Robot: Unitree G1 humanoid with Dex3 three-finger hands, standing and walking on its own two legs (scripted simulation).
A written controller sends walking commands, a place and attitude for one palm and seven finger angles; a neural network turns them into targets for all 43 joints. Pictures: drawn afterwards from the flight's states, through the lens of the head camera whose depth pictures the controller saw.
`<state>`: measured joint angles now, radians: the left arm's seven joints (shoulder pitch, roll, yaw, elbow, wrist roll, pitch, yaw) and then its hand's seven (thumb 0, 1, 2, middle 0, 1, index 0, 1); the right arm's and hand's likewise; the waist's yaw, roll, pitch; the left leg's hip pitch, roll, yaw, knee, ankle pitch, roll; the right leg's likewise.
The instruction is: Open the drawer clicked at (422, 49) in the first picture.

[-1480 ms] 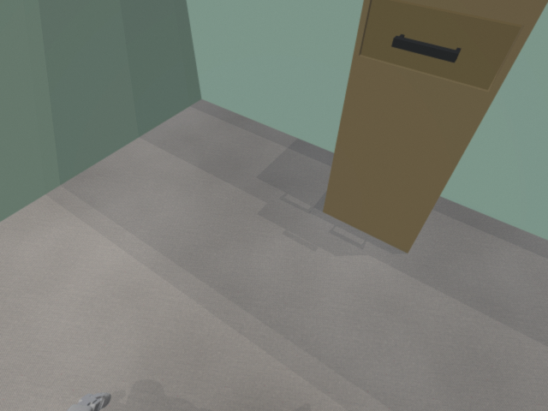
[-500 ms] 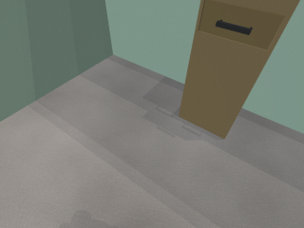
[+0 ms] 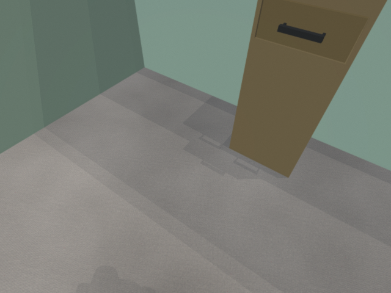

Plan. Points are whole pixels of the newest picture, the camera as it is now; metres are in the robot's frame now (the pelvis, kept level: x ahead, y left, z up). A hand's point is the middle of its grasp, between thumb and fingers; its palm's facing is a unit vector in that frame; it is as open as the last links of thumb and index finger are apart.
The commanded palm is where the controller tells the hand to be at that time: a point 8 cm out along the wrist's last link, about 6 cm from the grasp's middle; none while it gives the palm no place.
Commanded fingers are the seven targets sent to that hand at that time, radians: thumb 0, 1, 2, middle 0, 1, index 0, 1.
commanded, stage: walk to a spot facing it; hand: left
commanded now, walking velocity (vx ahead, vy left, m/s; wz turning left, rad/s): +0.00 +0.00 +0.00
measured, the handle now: (301, 31) +1.04 -0.36 +0.10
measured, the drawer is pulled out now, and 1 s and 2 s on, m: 0.00 0.00 0.00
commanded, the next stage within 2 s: turn to face it in 0.62 s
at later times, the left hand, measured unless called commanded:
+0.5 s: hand out of the picture +0.11 +0.15 -0.18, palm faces -0.11 -0.96 -0.24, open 7.4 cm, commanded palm none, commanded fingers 0.00 0.90 0.90 -0.20 -0.30 -0.20 -0.30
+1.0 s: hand (148, 240) +0.29 +0.15 -0.21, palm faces -0.28 -0.94 -0.18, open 7.4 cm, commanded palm none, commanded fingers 0.00 0.90 0.90 -0.20 -0.30 -0.20 -0.30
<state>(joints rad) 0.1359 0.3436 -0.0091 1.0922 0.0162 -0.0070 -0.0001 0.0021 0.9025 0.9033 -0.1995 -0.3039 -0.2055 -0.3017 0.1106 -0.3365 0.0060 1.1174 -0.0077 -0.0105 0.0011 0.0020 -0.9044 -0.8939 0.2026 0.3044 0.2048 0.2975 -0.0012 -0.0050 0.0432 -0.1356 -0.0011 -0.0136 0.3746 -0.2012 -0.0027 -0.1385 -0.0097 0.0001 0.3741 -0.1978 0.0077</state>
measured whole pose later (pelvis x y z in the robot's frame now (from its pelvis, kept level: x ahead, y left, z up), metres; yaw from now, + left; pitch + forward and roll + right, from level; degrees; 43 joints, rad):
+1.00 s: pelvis +0.26 -0.03 -0.02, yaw -22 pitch -2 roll -1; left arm 0.36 0.19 0.06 1.06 0.02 0.00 0.03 0.00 0.91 0.90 -0.20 -0.30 -0.20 -0.30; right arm 0.12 -0.12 0.00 0.97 -0.02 -0.05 -0.02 0.00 -0.91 -0.89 0.20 0.30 0.20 0.30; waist 0.04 -0.04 0.08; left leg -0.36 0.08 0.18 0.64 -0.25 0.06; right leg -0.30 0.03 0.03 1.16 -0.54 0.01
